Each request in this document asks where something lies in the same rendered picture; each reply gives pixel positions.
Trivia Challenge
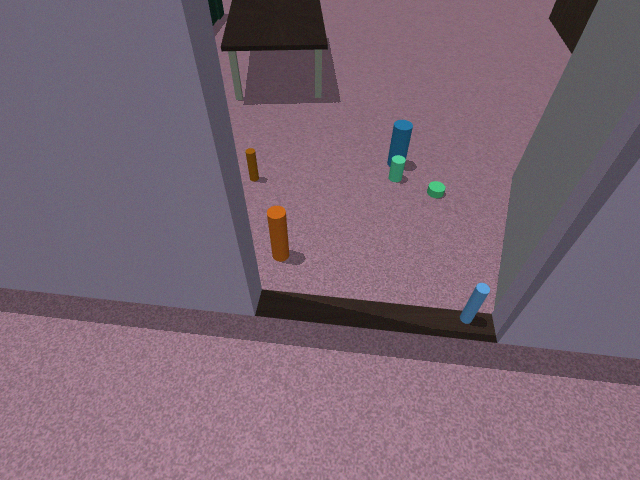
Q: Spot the sofa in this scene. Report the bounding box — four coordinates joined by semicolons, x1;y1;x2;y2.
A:
208;0;224;25

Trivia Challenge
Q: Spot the coffee table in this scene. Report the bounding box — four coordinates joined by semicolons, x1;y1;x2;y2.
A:
221;0;328;100

